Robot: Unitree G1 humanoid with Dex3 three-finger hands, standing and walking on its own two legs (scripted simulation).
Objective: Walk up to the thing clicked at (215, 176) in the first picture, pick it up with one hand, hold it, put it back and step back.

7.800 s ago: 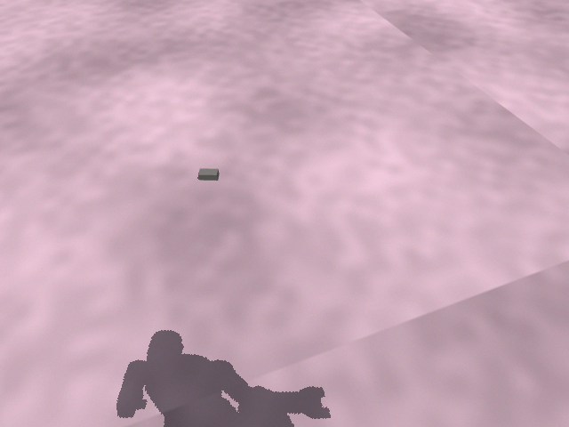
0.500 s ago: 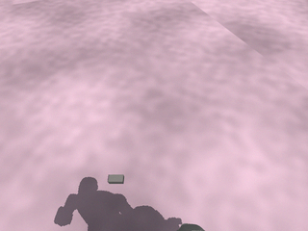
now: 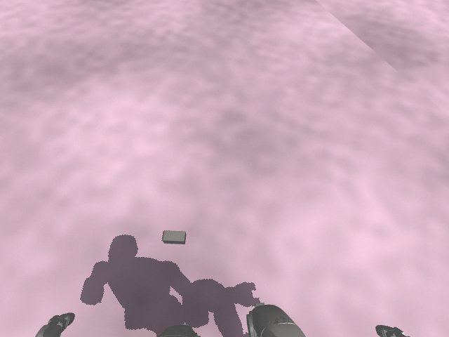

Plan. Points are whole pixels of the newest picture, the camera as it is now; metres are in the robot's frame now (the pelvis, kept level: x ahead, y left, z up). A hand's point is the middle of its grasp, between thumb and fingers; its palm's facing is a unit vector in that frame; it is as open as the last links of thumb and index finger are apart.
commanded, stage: walk up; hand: left
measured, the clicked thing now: (174, 237) +0.57 +0.21 -0.74
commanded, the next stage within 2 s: none
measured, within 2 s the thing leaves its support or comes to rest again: neither
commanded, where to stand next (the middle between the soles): +0.11 -0.02 m, yaw -2 degrees
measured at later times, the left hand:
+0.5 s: hand out of the picture +0.10 +0.26 -0.11, palm faces -0.06 -0.87 -0.48, open 7.4 cm
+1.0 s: hand out of the picture +0.06 +0.24 -0.14, palm faces -0.07 -0.90 -0.42, open 7.3 cm
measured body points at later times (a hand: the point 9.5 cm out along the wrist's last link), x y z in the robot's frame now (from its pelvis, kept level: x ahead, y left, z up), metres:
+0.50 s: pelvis +0.06 -0.03 +0.01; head +0.08 -0.06 +0.46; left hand +0.10 +0.31 -0.08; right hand +0.12 -0.36 -0.12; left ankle +0.16 +0.12 -0.67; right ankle +0.01 -0.15 -0.72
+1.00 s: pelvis -0.02 -0.03 -0.01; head +0.02 -0.05 +0.44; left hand +0.06 +0.29 -0.11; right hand +0.09 -0.35 -0.13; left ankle +0.10 +0.11 -0.67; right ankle -0.04 -0.11 -0.72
